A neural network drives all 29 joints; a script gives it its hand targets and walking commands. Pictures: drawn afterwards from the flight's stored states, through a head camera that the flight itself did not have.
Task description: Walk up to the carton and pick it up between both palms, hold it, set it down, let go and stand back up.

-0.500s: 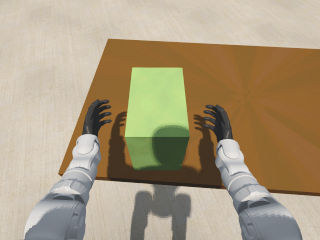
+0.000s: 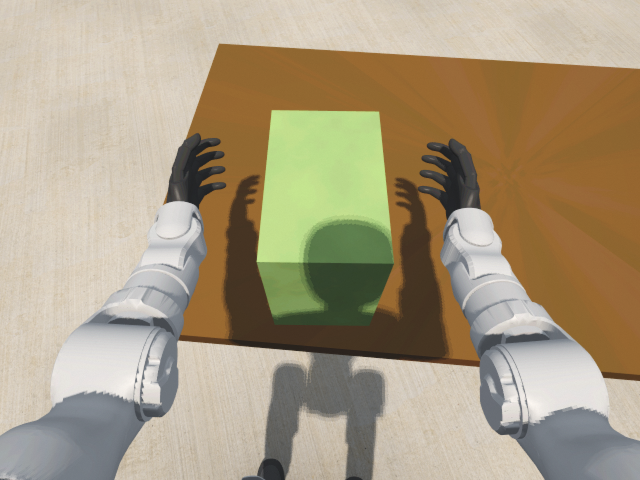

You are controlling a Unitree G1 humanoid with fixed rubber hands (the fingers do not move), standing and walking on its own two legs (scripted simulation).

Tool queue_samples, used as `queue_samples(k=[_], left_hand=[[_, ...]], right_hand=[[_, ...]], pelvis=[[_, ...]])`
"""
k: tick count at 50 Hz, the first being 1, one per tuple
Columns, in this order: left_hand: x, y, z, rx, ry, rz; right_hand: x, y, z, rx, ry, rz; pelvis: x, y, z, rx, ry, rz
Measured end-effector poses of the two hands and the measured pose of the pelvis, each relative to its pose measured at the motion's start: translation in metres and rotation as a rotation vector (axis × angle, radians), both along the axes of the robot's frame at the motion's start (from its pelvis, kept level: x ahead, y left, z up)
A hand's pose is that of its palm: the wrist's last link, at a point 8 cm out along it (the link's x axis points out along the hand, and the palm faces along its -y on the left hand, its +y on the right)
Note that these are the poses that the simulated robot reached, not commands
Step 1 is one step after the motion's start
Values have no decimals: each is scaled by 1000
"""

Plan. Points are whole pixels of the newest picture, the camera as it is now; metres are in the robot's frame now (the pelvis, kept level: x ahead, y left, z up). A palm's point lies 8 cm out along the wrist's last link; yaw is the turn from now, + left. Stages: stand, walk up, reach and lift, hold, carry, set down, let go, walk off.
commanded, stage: reach and lift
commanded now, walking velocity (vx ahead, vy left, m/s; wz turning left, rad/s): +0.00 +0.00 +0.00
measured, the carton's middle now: (323, 224) +0.49 +0.02 -0.08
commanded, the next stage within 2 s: none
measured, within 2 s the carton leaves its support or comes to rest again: neither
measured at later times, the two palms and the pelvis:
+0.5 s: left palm (214, 233) +0.44 +0.18 -0.03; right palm (434, 236) +0.45 -0.14 -0.02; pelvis +0.00 +0.01 -0.01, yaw +0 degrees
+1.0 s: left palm (234, 247) +0.43 +0.15 -0.06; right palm (410, 256) +0.44 -0.11 -0.07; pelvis -0.01 +0.02 -0.04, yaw -2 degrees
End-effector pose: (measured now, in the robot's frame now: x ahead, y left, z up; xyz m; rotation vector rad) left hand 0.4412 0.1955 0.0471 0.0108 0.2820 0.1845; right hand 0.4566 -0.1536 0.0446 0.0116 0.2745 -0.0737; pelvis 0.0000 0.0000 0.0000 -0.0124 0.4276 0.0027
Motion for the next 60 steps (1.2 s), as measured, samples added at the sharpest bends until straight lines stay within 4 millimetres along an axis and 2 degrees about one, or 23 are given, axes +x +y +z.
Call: queue_samples(k=[6, 12, 27, 31, 36, 48, 60], left_hand=[[12, -5, 3, 8, 5, -21], [13, -11, -10, 13, 30, -45], [-6, -21, -85, 4, 92, -50], [-6, -24, -95, 9, 78, -50], [-4, -30, -98, 18, 50, -63], [-10, -45, -103, 12, 39, -104], [-16, -48, -108, -24, 4, -53]], right_hand=[[7, -2, 0, -9, 5, -2], [8, 0, -10, -25, 17, 2], [-11, 20, -79, -20, 61, 24], [-15, 28, -96, -7, 64, 35], [-19, 37, -110, 6, 53, 49], [-21, 41, -111, -13, 13, 57], [-25, 45, -112, -5, 1, 19]], pelvis=[[3, 2, 1, -2, 16, -1], [5, 4, 1, -3, 30, -1], [1, 6, -11, -10, 125, -2], [-2, 7, -17, -14, 157, -5], [-5, 10, -24, -15, 185, -8], [-10, 16, -37, -9, 181, -18], [-17, 18, -47, -15, 153, -17]])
